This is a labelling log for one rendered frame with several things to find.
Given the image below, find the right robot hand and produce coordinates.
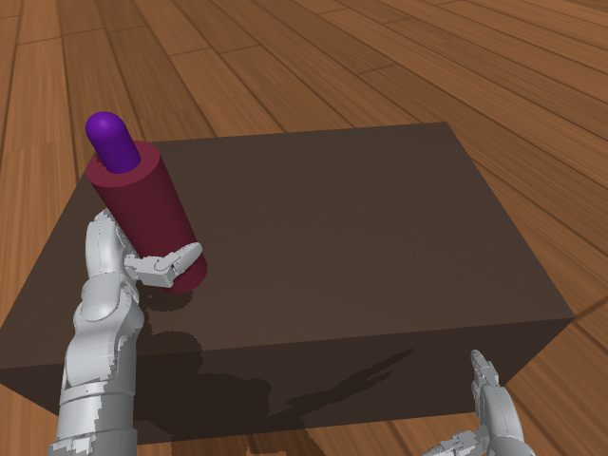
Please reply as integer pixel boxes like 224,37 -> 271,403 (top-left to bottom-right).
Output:
422,350 -> 524,456

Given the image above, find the right robot arm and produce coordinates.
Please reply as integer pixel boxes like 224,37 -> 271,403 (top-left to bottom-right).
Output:
486,437 -> 536,456

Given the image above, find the left robot hand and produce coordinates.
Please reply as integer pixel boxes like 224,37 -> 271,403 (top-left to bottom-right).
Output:
85,207 -> 202,288

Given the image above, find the left robot arm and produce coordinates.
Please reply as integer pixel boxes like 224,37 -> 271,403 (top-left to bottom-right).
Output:
47,273 -> 144,456

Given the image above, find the bottle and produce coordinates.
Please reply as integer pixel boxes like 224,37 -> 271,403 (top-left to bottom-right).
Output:
85,111 -> 207,295

